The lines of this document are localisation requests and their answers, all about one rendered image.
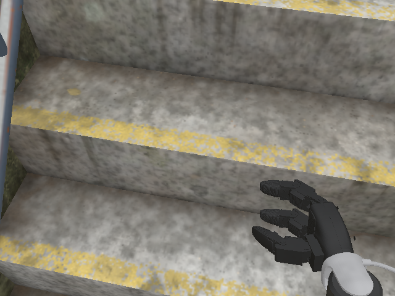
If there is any right robot forearm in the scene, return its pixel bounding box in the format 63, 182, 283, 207
321, 252, 383, 296

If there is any robot right hand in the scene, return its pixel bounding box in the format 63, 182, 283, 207
252, 179, 356, 272

